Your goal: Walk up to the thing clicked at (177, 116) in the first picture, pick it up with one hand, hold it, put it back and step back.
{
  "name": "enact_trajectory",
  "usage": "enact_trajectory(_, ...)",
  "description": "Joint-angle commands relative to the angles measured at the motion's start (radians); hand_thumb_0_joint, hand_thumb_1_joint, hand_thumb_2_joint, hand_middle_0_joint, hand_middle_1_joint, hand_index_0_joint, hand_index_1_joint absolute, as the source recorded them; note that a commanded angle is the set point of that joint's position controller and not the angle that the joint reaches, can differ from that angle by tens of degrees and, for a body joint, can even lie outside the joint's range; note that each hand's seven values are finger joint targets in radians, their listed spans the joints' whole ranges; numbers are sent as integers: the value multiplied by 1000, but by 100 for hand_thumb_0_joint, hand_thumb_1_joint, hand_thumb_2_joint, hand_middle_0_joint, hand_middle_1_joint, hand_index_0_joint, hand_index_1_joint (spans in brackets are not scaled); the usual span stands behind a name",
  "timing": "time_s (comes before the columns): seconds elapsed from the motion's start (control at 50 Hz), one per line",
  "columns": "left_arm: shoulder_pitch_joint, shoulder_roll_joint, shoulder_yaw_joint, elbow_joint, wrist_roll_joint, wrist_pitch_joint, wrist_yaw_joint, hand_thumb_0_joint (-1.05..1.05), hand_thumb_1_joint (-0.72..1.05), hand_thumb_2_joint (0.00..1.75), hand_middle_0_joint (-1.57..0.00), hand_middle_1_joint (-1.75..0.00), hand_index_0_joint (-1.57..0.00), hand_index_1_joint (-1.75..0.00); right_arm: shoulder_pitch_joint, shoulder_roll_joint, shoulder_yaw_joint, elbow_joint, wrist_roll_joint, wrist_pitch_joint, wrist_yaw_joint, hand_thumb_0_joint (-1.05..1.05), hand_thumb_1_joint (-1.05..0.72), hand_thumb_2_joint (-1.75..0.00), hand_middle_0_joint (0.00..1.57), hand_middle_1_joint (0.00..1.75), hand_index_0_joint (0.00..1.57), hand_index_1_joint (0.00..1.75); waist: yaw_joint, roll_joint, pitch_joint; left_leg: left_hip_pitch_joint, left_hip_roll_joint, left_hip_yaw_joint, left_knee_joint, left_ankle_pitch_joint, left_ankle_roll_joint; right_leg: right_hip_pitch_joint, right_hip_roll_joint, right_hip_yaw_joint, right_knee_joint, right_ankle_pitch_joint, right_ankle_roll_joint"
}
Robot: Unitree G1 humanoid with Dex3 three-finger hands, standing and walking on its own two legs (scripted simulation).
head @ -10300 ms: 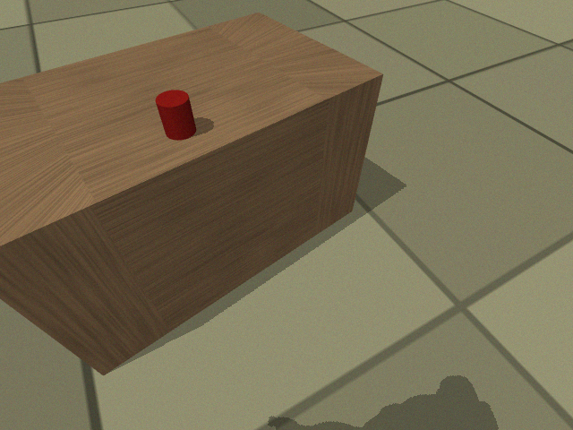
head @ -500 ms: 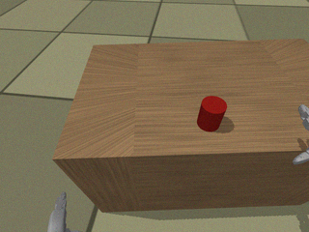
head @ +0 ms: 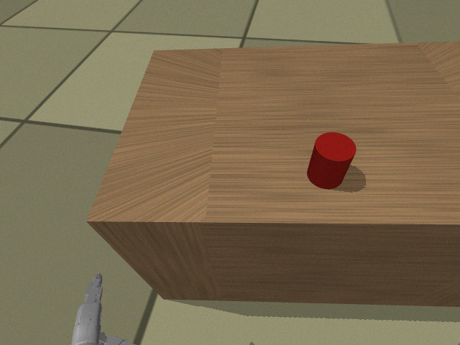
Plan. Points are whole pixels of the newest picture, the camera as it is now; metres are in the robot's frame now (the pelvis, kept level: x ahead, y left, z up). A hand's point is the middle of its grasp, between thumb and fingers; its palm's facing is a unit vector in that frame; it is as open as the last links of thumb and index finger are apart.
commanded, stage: go down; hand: right
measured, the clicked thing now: (329, 161) +0.48 -0.20 +0.00
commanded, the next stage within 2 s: approach in 1.34 s
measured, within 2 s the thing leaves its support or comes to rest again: neither
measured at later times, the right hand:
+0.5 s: hand out of the picture +0.38 -0.38 +0.14, palm faces +0.18 +0.98 +0.02, open 17.4 cm
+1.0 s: hand out of the picture +0.40 -0.40 +0.13, palm faces +0.20 +0.98 +0.01, open 17.5 cm
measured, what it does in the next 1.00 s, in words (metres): stands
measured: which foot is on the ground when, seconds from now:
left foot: down 0.00-1.00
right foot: down 0.00-1.00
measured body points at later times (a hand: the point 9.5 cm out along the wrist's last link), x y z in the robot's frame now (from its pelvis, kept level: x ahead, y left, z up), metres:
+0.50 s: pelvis +0.00 -0.01 -0.01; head +0.05 -0.03 +0.44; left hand +0.16 +0.26 -0.06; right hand +0.36 -0.44 +0.14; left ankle -0.01 +0.16 -0.72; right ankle +0.01 -0.12 -0.72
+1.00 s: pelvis +0.00 -0.01 -0.02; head +0.07 -0.04 +0.43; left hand +0.14 +0.26 -0.06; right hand +0.38 -0.45 +0.14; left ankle -0.01 +0.16 -0.72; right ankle +0.01 -0.12 -0.72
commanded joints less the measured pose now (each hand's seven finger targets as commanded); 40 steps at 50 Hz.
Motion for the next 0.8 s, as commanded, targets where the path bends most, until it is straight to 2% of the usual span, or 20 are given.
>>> enact_trajectory(0.0, 5, 185, 84, -115, 2, -51, 9, 0, -55, 6, -5, -5, -5, -6, -328, -384, -48, -207, 21, -47, -1, 0, 56, -5, 5, 5, 5, 5, 6, -199, -258, 5, -41, 30, -56, 209, 57, 239, 19, -1, -89, 254, -20)
enact_trajectory(0.06, 1, 149, 53, -159, 1, -58, 0, 0, -55, 6, -5, -6, -5, -6, -331, -383, -58, -210, 24, -45, -2, 0, 55, -5, 5, 5, 5, 5, 6, -183, -270, 23, -41, 31, -46, 235, 55, 228, 21, -3, -72, 273, -21)
enact_trajectory(0.1, -9, 190, 85, -191, 1, -62, 2, 0, -55, 6, -5, -6, -5, -6, -359, -418, -76, -261, 26, -51, -7, 0, 56, -5, 5, 5, 5, 5, -1, -206, -340, 32, -42, 31, -34, 260, 55, 267, 18, 3, -60, 334, -15)
enact_trajectory(0.12, 14, 174, 69, -175, 2, -61, 1, 0, -55, 6, -5, -6, -5, -6, -368, -415, -71, -236, 24, -48, -4, 0, 54, -5, 5, 5, 5, 5, 9, -206, -333, 18, -44, 31, -28, 272, 54, 276, 15, 5, -48, 371, -13)
enact_trajectory(0.16, -31, 211, 98, -194, 2, -61, 2, 0, -55, 6, -5, -6, -5, -6, -342, -415, -73, -209, 24, -48, -5, 0, 52, -4, 6, 4, 5, 4, 1, -213, -307, -8, -49, 39, -18, 247, 57, 266, 6, 13, -45, 412, -7)
enact_trajectory(0.26, -29, 142, 35, -165, 4, -58, -11, 0, -55, 6, -5, -6, -5, -6, -395, -445, -86, -239, 10, -55, -9, 0, 52, -5, 5, 5, 5, 5, -19, -267, -350, 2, -44, 29, -10, 233, 62, 247, 8, 6, -27, 364, -10)
enact_trajectory(0.32, -26, 219, 89, -217, 5, -60, 0, 0, -55, 6, -5, -6, -5, -6, -347, -449, -97, -172, 11, -36, -11, 0, 51, -5, 5, 5, 5, 5, 9, -196, -366, 5, -50, 35, -2, 266, 57, 259, 6, 12, -15, 411, -11)
enact_trajectory(0.36, 9, 204, 80, -193, 5, -52, -4, 0, -55, 5, -5, -6, -5, -6, -395, -466, -97, -233, 7, -39, -9, 0, 54, -5, 5, 5, 5, 5, -4, -243, -393, 7, -48, 34, 4, 282, 59, 282, 7, 10, -8, 451, -9)
enact_trajectory(0.38, 7, 211, 79, -242, 5, -55, -2, 0, -55, 6, -5, -6, -5, -6, -386, -468, -103, -176, 3, -29, -11, 0, 52, -5, 5, 5, 5, 5, 10, -203, -384, -1, -49, 37, 2, 282, 57, 281, 6, 11, -2, 449, -11)
enact_trajectory(0.4, 3, 212, 80, -255, 4, -55, -4, 0, -56, 6, -5, -6, -5, -6, -357, -449, -94, -137, -1, -24, -11, 0, 54, -5, 5, 5, 5, 5, 10, -170, -339, -6, -51, 42, 5, 276, 56, 244, 6, 12, -6, 439, -12)
enact_trajectory(0.42, 53, 155, 44, -188, 4, -47, -10, 0, -55, 6, -5, -6, -5, -6, -386, -446, -85, -175, -2, -26, -9, 0, 53, -5, 5, 5, 5, 5, 3, -204, -341, 4, -45, 34, 4, 291, 56, 238, 14, 4, -3, 422, -16)
enact_trajectory(0.48, 7, 169, 46, -270, 4, -54, -14, 0, -55, 6, -5, -5, -5, -5, -383, -457, -84, -108, -16, -23, -12, 0, 55, -6, 5, 5, 5, 5, 18, -153, -291, 5, -43, 31, 0, 260, 54, 159, 18, -1, -8, 316, -24)
enact_trajectory(0.5, 44, 167, 51, -205, 6, -48, -15, 0, -55, 6, -5, -5, -5, -5, -397, -463, -83, -123, -19, -22, -10, 0, 56, -5, 5, 5, 5, 5, 9, -171, -272, -11, -44, 33, 5, 239, 57, 145, 16, 1, -19, 288, -23)
enact_trajectory(0.52, -3, 168, 43, -281, 5, -54, -18, 0, -54, 5, -5, -5, -5, -5, -407, -482, -92, -111, -23, -24, -9, 0, 55, -5, 5, 5, 5, 5, 18, -177, -266, -16, -43, 31, 3, 223, 58, 145, 15, 0, -20, 271, -21)
enact_trajectory(0.54, 10, 169, 47, -251, 6, -52, -20, 0, -54, 5, -5, -5, -5, -5, -431, -490, -91, -131, -23, -30, -9, 0, 56, -6, 5, 5, 5, 5, 12, -207, -267, -34, -44, 29, 11, 214, 60, 152, 12, 1, -20, 268, -18)
enact_trajectory(0.58, 37, 178, 54, -264, 10, -55, -22, 0, -55, 5, -5, -5, -5, -5, -462, -479, -78, -123, -26, -30, -1, 0, 56, -5, 5, 5, 5, 5, 35, -208, -314, -61, -49, 32, 19, 229, 59, 199, 7, 7, -2, 331, -14)
enact_trajectory(0.62, 68, 163, 45, -238, 12, -54, -24, 0, -55, 6, -5, -5, -5, -5, -518, -502, -80, -182, -28, -34, -1, 0, 54, -5, 5, 5, 5, 5, 27, -266, -379, -51, -47, 28, 29, 244, 60, 238, 10, 5, 9, 358, -12)
enact_trajectory(0.64, 18, 186, 51, -287, 11, -60, -21, 0, -55, 6, -5, -5, -5, -5, -468, -496, -84, -91, -29, -26, 2, 0, 55, -5, 5, 5, 5, 5, 36, -216, -356, -69, -49, 31, 27, 240, 57, 230, 9, 9, 20, 366, -13)
enact_trajectory(0.68, 48, 184, 54, -224, 15, -55, -22, 0, -54, 5, -5, -6, -5, -5, -511, -509, -76, -125, -30, -33, 2, 0, 54, -5, 5, 5, 5, 5, 35, -258, -337, -83, -47, 32, 32, 214, 61, 202, 11, 7, 16, 309, -13)
enact_trajectory(0.78, 6, 199, 55, -301, 12, -62, -20, 0, -53, 5, -5, -5, -5, -5, -501, -545, -92, -70, -45, -29, -3, 0, 54, -5, 5, 5, 5, 5, 30, -215, -325, -70, -46, 31, 28, 149, 61, 135, 17, 6, -3, 158, -23)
